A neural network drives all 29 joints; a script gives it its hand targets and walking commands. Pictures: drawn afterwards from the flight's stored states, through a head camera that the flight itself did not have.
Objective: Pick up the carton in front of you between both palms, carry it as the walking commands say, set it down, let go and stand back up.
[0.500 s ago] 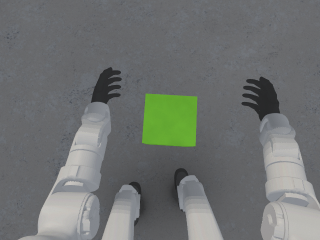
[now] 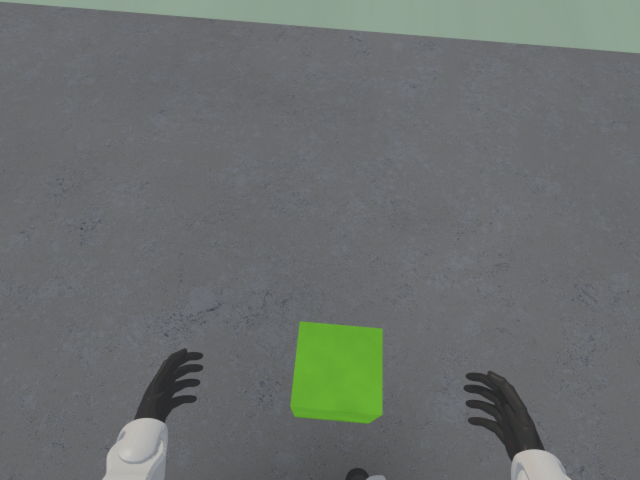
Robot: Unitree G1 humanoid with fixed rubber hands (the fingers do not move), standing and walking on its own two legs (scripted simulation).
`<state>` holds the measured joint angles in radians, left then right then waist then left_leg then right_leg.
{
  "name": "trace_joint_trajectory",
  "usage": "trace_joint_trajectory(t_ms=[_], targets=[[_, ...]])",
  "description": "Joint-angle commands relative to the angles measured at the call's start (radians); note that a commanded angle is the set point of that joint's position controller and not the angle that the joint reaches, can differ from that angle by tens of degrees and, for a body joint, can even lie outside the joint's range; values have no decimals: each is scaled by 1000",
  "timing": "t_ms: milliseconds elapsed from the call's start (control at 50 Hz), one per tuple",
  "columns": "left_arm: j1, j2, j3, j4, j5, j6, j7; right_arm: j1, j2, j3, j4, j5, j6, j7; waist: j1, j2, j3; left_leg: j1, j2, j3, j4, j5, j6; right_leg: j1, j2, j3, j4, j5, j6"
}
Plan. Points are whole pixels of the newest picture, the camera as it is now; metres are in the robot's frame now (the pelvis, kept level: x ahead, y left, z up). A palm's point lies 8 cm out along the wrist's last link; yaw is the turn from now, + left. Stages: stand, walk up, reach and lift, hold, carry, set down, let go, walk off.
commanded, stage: let go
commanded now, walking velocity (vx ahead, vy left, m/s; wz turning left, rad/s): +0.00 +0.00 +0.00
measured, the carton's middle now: (335, 375) +0.37 -0.05 -0.64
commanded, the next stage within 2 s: stand in 0.60 s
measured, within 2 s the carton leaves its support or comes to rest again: neither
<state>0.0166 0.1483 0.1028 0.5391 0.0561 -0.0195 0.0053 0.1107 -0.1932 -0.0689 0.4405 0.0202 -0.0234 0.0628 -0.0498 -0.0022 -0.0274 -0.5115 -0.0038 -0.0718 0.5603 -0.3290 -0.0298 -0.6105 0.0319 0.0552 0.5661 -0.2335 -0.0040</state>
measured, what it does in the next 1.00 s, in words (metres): stands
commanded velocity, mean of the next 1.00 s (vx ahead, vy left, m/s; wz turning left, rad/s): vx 0.00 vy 0.00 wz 0.00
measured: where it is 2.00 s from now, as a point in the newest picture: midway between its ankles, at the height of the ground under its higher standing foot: outside the picture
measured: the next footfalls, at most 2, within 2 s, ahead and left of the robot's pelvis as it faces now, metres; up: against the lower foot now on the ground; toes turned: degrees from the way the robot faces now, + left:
none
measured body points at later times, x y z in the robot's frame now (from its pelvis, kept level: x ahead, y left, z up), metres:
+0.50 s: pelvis +0.01 +0.03 +0.01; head +0.02 +0.02 +0.46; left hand +0.18 +0.26 -0.06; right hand +0.18 -0.20 -0.06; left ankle -0.05 +0.14 -0.73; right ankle +0.01 -0.11 -0.73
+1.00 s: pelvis +0.01 +0.01 +0.01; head +0.03 -0.01 +0.46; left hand +0.14 +0.30 -0.08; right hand +0.15 -0.28 -0.10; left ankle -0.05 +0.14 -0.73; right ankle +0.01 -0.11 -0.73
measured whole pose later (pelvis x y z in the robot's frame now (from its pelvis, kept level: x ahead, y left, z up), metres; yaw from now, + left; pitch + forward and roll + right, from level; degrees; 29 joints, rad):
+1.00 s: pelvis +0.01 +0.01 +0.01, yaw +1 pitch +1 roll +0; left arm 0.19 0.31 0.05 0.75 0.05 0.01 0.02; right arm 0.22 -0.34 -0.06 0.68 -0.04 0.02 -0.02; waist 0.00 0.04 0.01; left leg -0.16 -0.01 -0.07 0.51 -0.36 -0.02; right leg -0.26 0.01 0.03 0.54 -0.29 0.00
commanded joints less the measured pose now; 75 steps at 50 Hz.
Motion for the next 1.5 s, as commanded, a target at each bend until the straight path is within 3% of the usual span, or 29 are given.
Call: trace_joint_trajectory(t_ms=[0, 20, 100, 120, 140, 180, 200, 220, 240, 260, 280, 320, 340, 400, 420, 440, 480, 500, 520, 580, 680, 700, 960, 1060, 1240, 1280, 1360, 1420, 1480], targets=[[141, 65, -2, -156, -21, -17, -26, 133, -121, -1, -117, -15, -5, -2, 12, 15, -231, 200, -58, 84, -157, 363, -1, 601, 25, -35, -102, 493, 32], [150, 100, 5, -184, 1, -18, -23, 130, -102, -8, -90, 19, -6, -4, 47, 99, -222, 224, -45, 66, -176, 462, -12, 547, 23, -47, -126, 473, 32], [182, 113, -9, -197, -18, 14, -36, 134, -130, -30, -111, -2, 6, 17, 11, 110, -121, 282, -31, 57, -212, 316, -16, 571, 28, -47, -160, 307, 15], [150, 152, 19, -209, 7, 30, -41, 128, -101, 4, -87, 13, 29, 28, 82, 105, -48, 257, -29, 51, -227, 308, -10, 559, 32, -55, -164, 257, 29], [178, 75, -60, -182, -35, 40, -56, 145, -131, -20, -90, -27, 40, 17, 1, 126, 0, 257, -28, 57, -218, 316, -18, 564, 39, -55, -163, 284, 7], [150, 96, -49, -199, -40, 76, -77, 76, -159, -4, -134, -45, 82, 11, 18, 56, 42, 197, -1, 61, -282, 120, -1, 616, 56, -118, -162, 152, 28], [170, 105, -36, -190, -41, 86, -72, 68, -124, -15, -88, -29, 105, 25, 90, 93, 84, 155, 2, 49, -294, 156, 3, 613, 49, -92, -156, 158, 36], [161, 124, -28, -235, -27, 93, -73, 92, -158, -46, -150, -36, 106, 27, 15, 113, 57, 219, 11, 41, -279, 173, -4, 626, 48, -96, -140, 186, 29], [152, 79, -54, -209, -45, 100, -67, 41, -124, -6, -127, -19, 112, 34, 79, 67, 54, 213, 3, 53, -278, 171, 1, 594, 59, -109, -156, 143, 20], [183, 100, -62, -191, -61, 107, -72, 93, -156, -42, -98, -60, 141, 17, 29, 45, 108, 216, 15, 66, -267, 149, -3, 651, 62, -108, -135, 169, 27], [197, 141, -6, -144, -44, 127, -63, 61, -161, -2, -118, -69, 144, 21, 75, 34, 125, 141, 9, 61, -288, 38, 10, 687, 52, -114, -130, 102, 30], [126, 157, -44, -192, -52, 131, -61, 70, -115, -9, -150, -68, 145, 21, 24, -41, 58, 209, -11, 63, -267, 200, 15, 696, 45, -81, -154, 233, 19], [139, 95, -70, -209, -63, 120, -73, 85, -151, -15, -139, -53, 147, 16, 22, 28, 58, 226, 7, 54, -241, 198, 4, 663, 53, -77, -119, 210, 25], [147, 99, -34, -234, -58, 123, -77, 120, -139, -39, -107, -54, 153, 14, 33, 66, 30, 265, -20, 82, -229, 309, -18, 639, 44, -64, -139, 277, 26], [204, 95, -72, -191, -82, 125, -73, 134, -93, 10, -96, -51, 155, 14, 63, -56, 47, 302, -25, 70, -204, 344, 1, 636, 44, -69, -139, 301, 31], [158, 164, -24, -206, -39, 130, -62, 112, -132, -61, -112, -40, 133, 14, 36, 41, 54, 302, -40, 83, -215, 398, -15, 623, 42, -67, -156, 305, 19], [196, 136, -38, -151, -60, 97, -43, 63, -165, -40, -149, -76, 188, -18, 66, 28, 52, 269, -20, 62, -181, 417, -15, 601, 71, -85, -113, 211, 13], [196, 168, -58, -145, -55, 99, -39, 116, -152, -22, -169, -61, 201, -26, -14, 58, 31, 333, -35, 78, -162, 348, -15, 569, 60, -64, -119, 223, 27], [177, 129, -58, -176, -76, 93, -39, 55, -132, 4, -166, -40, 202, -26, 74, 34, -17, 320, -38, 73, -164, 417, -17, 591, 74, -71, -126, 220, 17], [207, 305, 1, 5, -2, 72, 21, 61, -217, -35, -14, -53, 104, -70, 57, 72, 15, 289, 1, 70, -122, 140, -26, 434, -78, -11, -129, 149, 41], [153, 267, -33, 58, 2, 37, 15, 67, -203, -24, 70, -59, 50, -77, 38, 35, 19, 304, 29, 1, -115, 150, 13, 389, -85, 7, -111, 168, 15], [120, 274, -17, 61, -1, 33, 14, 64, -213, -23, 83, -62, 47, -79, 39, -54, -3, 296, 48, -13, -111, 181, 5, 403, -70, -14, -98, 145, 13], [149, 299, -23, 177, -4, 15, 10, 83, -281, -14, 195, -63, 23, -89, 44, 66, -22, 310, 69, -30, -115, 257, 42, 443, -106, 22, -95, 231, -22], [124, 341, -20, 198, -12, -2, 19, 93, -284, -2, 219, -60, 25, -91, 44, -77, -57, 340, 70, -32, -116, 352, 23, 490, -104, 25, -91, 349, -15], [101, 313, -20, 223, -21, 12, 26, 83, -294, -2, 273, -60, 24, -91, 53, -51, -13, 363, 71, -7, -138, 284, 15, 463, -112, 8, -127, 293, -8], [110, 319, -24, 242, -28, 1, 17, 112, -291, 5, 272, -62, 26, -94, 51, 54, -25, 328, 68, 5, -139, 264, 21, 503, -113, 38, -128, 234, -11], [86, 342, -19, 265, -9, 13, 18, 87, -297, 7, 293, -55, 8, -92, 54, -48, 16, 338, 69, -26, -172, 280, 23, 472, -96, 12, -139, 268, -8], [105, 368, -12, 270, -21, 16, 8, 69, -313, 0, 275, -63, 9, -94, 45, 52, 18, 325, 81, -13, -175, 196, 19, 470, -114, 33, -145, 180, -24], [103, 333, -20, 289, -16, 8, 3, 115, -319, 9, 319, -50, -2, -99, 46, 51, -62, 383, 85, -9, -166, 356, 25, 512, -122, 28, -107, 338, -38]])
